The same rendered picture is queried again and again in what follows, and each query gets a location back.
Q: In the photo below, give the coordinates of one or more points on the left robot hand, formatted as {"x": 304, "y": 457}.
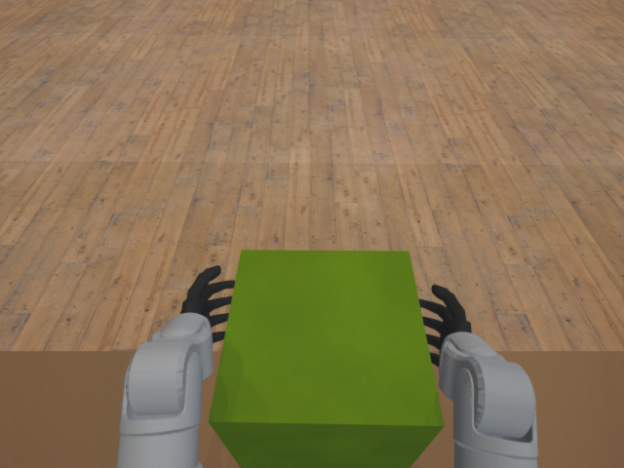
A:
{"x": 199, "y": 293}

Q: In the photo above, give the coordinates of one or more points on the right robot forearm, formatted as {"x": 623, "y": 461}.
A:
{"x": 494, "y": 408}

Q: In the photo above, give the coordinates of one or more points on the carton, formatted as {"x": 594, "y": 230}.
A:
{"x": 325, "y": 363}

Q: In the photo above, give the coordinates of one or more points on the left robot forearm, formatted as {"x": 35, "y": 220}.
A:
{"x": 162, "y": 397}

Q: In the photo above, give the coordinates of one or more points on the right robot hand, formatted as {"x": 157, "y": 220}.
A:
{"x": 453, "y": 315}

